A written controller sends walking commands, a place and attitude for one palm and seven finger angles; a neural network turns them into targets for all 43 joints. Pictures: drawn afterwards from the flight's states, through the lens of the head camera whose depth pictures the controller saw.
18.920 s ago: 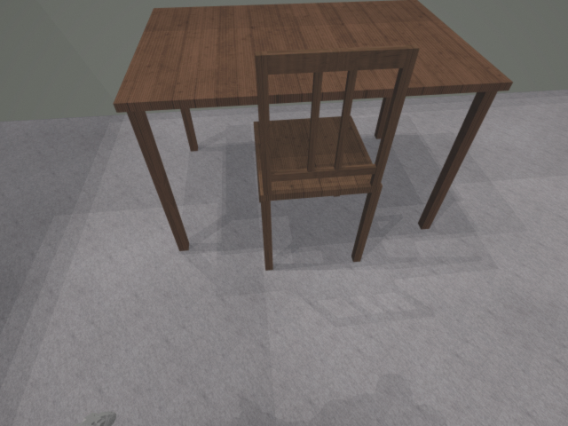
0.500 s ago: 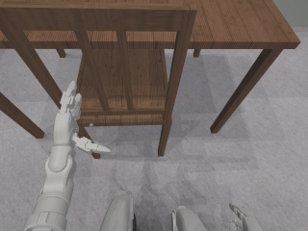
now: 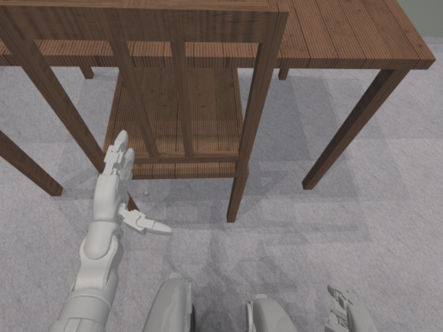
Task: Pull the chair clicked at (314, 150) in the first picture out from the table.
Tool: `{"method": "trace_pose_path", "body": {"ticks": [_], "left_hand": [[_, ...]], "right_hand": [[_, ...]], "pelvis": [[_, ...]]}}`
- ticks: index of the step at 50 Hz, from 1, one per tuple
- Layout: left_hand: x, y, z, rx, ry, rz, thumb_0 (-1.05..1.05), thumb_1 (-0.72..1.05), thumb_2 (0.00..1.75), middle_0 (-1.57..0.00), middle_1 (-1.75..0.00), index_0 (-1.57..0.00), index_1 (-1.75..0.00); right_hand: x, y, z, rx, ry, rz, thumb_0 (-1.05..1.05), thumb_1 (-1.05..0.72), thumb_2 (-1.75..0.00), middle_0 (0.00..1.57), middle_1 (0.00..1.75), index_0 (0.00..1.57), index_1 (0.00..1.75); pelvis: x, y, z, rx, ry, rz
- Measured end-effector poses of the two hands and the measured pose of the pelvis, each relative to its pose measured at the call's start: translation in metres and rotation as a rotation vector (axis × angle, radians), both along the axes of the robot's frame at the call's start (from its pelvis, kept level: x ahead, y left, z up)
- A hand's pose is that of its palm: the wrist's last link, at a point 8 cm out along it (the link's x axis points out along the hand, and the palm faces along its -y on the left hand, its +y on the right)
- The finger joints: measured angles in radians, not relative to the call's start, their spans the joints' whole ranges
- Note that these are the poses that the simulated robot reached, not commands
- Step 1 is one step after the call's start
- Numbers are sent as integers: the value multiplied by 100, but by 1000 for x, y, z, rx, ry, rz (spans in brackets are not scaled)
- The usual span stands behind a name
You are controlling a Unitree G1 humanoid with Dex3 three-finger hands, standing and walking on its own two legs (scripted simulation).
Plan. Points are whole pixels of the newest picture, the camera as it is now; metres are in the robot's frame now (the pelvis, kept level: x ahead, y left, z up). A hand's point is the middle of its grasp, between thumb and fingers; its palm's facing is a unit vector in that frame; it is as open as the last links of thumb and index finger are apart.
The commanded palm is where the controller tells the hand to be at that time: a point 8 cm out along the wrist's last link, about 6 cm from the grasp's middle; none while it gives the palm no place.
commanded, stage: aim the fingers beside a spindle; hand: left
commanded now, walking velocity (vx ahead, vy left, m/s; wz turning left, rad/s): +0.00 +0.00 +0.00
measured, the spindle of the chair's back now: (140, 111) +0.51 +0.17 +0.04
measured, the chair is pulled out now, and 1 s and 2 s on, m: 0.00 0.00 0.00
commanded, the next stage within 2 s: push the fingers through the gap in 1.22 s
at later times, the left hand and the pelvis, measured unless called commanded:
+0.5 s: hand (136, 182) +0.36 +0.16 +0.03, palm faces +0.08 -0.99 -0.08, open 16.9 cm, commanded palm +0.33 +0.20 +0.02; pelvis +0.00 -0.01 +0.00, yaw +0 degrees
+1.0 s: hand (148, 193) +0.35 +0.14 +0.01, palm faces +0.00 -1.00 -0.01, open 16.9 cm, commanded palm +0.34 +0.20 +0.02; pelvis +0.00 -0.01 +0.00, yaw +0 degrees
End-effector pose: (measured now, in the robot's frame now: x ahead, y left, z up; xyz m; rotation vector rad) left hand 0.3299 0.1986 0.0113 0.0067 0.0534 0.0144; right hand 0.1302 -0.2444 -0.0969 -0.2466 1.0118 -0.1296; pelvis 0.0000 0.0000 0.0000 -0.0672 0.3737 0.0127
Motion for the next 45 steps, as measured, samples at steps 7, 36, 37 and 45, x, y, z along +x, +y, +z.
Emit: {"method": "trace_pose_path", "body": {"ticks": [7,36,37,45], "left_hand": [[4,11,27,62,-118,46,-1,-50,30,-6,-8,-7,-8],[-7,-3,12,11,-46,2,-1,-50,30,-6,-8,-6,-8],[-8,-2,17,22,-69,13,-1,-50,30,-6,-8,-6,-8],[4,16,14,53,-43,38,-1,-50,30,-6,-8,-6,-8]], "right_hand": [[-1,-1,-1,3,4,12,1,-91,-90,20,30,21,30],[1,-11,0,-6,-4,-11,1,-91,-90,20,30,21,30],[2,-10,1,-6,-6,-9,1,-91,-90,20,30,21,30],[5,-7,-3,8,-10,10,1,-91,-90,20,30,21,30]], "pelvis": [[0,-2,1,2,-10,3],[4,-7,2,10,-2,-4],[5,-7,2,11,-5,-5],[2,-8,-1,5,-4,7]]}}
